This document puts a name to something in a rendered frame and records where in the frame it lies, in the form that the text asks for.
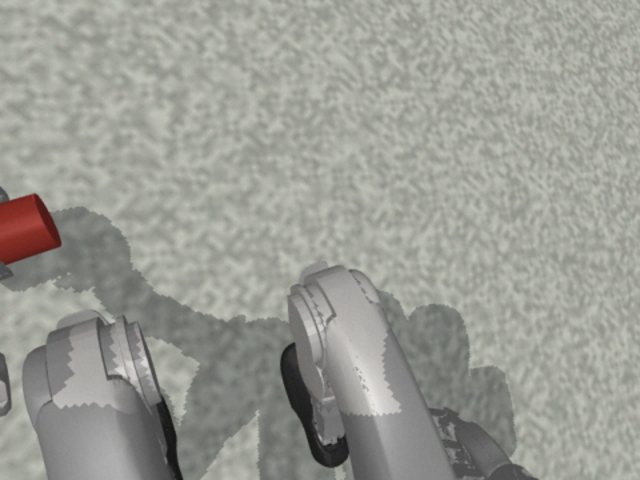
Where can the right robot hand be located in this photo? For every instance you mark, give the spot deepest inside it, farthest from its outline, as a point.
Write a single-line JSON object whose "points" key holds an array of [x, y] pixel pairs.
{"points": [[475, 450]]}

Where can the right robot foot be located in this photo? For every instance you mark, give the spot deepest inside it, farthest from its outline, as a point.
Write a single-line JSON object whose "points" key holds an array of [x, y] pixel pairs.
{"points": [[329, 455]]}

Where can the right robot arm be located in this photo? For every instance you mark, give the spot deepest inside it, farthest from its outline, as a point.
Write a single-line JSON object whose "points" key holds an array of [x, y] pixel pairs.
{"points": [[511, 472]]}

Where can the bottle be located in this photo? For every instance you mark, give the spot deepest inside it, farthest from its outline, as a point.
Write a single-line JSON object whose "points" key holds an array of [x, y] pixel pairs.
{"points": [[26, 229]]}

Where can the left robot foot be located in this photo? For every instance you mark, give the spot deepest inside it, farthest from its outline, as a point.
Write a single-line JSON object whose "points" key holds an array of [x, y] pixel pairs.
{"points": [[171, 440]]}

